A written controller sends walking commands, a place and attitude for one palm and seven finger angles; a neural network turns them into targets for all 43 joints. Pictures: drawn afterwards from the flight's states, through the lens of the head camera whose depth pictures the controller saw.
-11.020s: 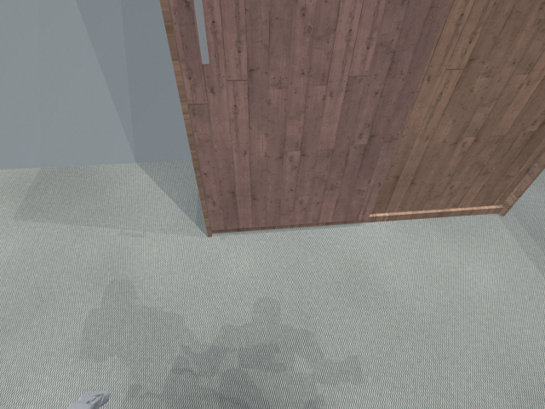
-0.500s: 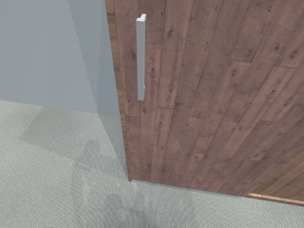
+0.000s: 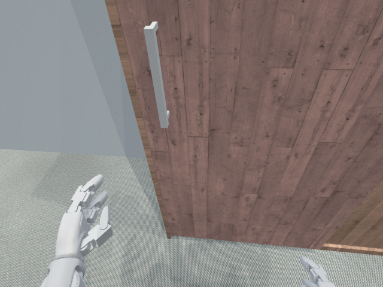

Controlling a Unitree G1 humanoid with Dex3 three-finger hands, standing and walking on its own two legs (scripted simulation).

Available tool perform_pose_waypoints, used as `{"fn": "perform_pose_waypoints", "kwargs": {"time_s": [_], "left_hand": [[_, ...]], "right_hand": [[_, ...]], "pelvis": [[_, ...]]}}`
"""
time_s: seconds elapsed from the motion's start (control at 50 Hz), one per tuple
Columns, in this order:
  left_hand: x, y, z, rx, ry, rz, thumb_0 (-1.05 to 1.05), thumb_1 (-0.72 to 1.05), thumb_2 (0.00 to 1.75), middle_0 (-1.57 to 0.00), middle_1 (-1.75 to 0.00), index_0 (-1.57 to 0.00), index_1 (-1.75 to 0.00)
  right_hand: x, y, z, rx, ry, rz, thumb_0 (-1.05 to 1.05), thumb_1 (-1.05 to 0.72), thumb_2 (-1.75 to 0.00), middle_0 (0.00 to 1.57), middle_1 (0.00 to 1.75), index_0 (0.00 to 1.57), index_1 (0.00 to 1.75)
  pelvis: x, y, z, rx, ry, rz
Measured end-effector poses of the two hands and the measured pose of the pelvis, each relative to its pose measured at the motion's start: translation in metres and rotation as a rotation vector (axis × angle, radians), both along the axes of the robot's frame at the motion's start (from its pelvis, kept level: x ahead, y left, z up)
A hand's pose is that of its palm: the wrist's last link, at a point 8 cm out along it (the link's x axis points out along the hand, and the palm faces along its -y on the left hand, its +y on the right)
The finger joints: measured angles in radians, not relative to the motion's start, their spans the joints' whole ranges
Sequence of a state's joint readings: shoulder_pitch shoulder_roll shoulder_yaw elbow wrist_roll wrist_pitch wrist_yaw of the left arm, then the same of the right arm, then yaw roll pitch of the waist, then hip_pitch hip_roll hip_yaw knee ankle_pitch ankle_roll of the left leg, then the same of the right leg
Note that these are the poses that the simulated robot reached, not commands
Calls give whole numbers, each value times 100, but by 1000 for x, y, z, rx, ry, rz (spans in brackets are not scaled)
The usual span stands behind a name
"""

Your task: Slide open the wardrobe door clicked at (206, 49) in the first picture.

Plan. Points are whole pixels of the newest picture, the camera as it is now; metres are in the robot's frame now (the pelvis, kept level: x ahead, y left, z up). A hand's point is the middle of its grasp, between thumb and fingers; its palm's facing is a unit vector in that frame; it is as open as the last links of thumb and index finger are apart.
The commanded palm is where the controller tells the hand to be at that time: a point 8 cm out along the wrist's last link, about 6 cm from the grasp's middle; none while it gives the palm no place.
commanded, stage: raise the hand with hooked fingers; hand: left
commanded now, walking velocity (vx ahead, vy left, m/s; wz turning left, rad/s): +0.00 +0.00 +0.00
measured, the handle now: (160, 80) +0.51 +0.07 +0.21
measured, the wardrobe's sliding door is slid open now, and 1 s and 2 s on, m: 0.00 0.00 0.00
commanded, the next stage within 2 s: move the hooked fingers beside the handle in 1.84 s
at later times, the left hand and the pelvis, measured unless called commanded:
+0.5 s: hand (97, 232) +0.22 +0.18 +0.06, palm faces -0.15 -0.98 -0.11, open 10.7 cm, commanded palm +0.18 +0.25 +0.09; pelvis +0.01 -0.04 -0.02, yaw +1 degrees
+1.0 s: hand (25, 182) +0.25 +0.27 +0.18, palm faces +0.00 -0.99 -0.15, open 13.4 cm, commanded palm +0.22 +0.31 +0.18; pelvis +0.01 +0.01 +0.01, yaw +1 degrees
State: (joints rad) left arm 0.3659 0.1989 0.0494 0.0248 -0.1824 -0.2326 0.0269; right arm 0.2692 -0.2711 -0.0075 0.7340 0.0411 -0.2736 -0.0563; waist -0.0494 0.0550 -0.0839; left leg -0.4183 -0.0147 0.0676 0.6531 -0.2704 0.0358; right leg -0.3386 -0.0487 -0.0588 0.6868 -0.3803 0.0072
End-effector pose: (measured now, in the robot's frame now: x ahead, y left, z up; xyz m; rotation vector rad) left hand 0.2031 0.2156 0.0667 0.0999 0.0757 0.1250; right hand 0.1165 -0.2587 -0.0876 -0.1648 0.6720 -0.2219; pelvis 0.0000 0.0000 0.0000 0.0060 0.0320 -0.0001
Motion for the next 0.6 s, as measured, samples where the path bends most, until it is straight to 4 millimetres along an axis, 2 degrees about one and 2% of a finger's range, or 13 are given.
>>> {"fn": "perform_pose_waypoints", "kwargs": {"time_s": [0.04, 0.08, 0.14, 0.18, 0.22, 0.26, 0.3, 0.34, 0.38, 0.46, 0.52, 0.56, 0.6], "left_hand": [[9, -17, -1, -54, -92, -118, 3, 78, 83, -20, -41, -21, -40], [6, -27, -20, -91, -88, -219, 2, 73, 81, -20, -43, -21, -43], [-17, -22, -59, -118, 53, -250, 1, 65, 78, -22, -48, -22, -47], [-42, -8, -72, -124, 134, -184, 1, 60, 76, -22, -51, -23, -50], [-64, 9, -66, -96, 140, -90, 2, 55, 74, -23, -54, -23, -53], [-78, 24, -44, -41, 63, -8, 2, 50, 72, -23, -57, -24, -56], [-81, 33, -18, 8, -65, 33, 2, 45, 70, -23, -60, -24, -59], [-73, 34, 4, 35, -184, 16, 2, 40, 68, -23, -63, -24, -62], [-55, 30, 16, 46, -233, -48, 2, 35, 66, -23, -66, -24, -65], [-11, 22, 8, 23, -98, -218, 1, 26, 62, -24, -72, -25, -71], [11, 27, 2, -7, 38, -284, 1, 19, 59, -25, -76, -25, -76], [18, 36, 11, -18, 36, -266, 1, 14, 57, -25, -79, -26, -79], [21, 47, 29, -20, -38, -222, 1, 10, 55, -26, -82, -26, -82]], "right_hand": [[22, -7, 11, -7, -68, 11, 2, -91, -90, 20, 30, 20, 30], [40, -15, 24, -25, -116, 30, 1, -91, -90, 20, 30, 20, 30], [63, -26, 41, -65, -158, 59, 1, -91, -90, 20, 30, 20, 30], [76, -31, 48, -89, -173, 74, 1, -91, -90, 20, 30, 20, 30], [87, -33, 50, -107, -177, 97, 1, -91, -90, 20, 30, 20, 30], [96, -31, 46, -112, -171, 126, 1, -91, -90, 20, 30, 19, 30], [101, -26, 36, -103, -159, 157, 1, -91, -90, 20, 30, 19, 30], [103, -18, 24, -81, -142, 187, 1, -91, -90, 20, 30, 19, 30], [101, -9, 11, -49, -121, 197, 1, -91, -90, 20, 30, 19, 30], [82, 3, -3, 21, -70, 160, 1, -90, -90, 20, 30, 20, 30], [64, 4, -3, 47, -43, 109, 1, -90, -90, 21, 30, 20, 30], [52, 1, 1, 44, -37, 74, 1, -90, -90, 21, 30, 20, 30], [43, -3, 7, 26, -36, 47, 1, -90, -90, 21, 30, 20, 30]], "pelvis": [[-1, -7, -6, 4, 23, -12], [-1, -15, -11, 8, 36, -18], [1, -27, -17, 9, 49, -21], [5, -33, -20, 4, 52, -16], [9, -37, -21, -6, 54, -3], [12, -40, -22, -20, 55, 18], [12, -41, -23, -33, 52, 39], [10, -40, -25, -43, 48, 55], [8, -39, -24, -45, 52, 57], [6, -38, -20, -28, 66, 34], [10, -35, -14, -13, 68, 8], [14, -33, -10, -10, 64, -8], [18, -29, -6, -11, 56, -17]]}}
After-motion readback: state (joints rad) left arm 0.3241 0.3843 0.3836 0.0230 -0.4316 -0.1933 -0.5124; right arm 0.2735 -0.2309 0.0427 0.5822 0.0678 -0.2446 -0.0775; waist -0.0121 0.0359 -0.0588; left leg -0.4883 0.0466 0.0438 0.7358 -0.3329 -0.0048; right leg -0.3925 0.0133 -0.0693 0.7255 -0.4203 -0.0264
